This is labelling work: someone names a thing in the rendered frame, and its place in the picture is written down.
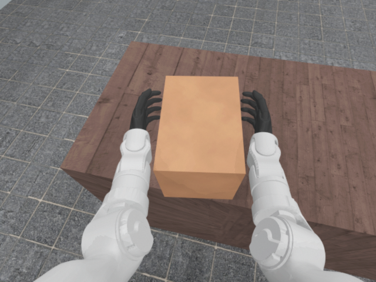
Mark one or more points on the right robot hand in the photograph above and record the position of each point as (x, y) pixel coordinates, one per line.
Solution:
(262, 119)

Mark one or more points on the right robot upper arm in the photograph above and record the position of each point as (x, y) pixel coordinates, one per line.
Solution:
(287, 252)

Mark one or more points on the left robot hand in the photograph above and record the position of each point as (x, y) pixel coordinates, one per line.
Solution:
(140, 119)

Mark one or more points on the robot left forearm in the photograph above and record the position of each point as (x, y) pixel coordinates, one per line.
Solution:
(132, 176)

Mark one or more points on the left robot upper arm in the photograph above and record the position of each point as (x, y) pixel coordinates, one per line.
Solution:
(113, 247)

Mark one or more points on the pedestal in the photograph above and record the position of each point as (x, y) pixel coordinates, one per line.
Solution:
(324, 118)

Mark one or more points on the carton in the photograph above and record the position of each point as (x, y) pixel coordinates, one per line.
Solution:
(200, 151)

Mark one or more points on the robot right forearm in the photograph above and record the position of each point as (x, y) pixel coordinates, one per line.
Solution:
(268, 183)

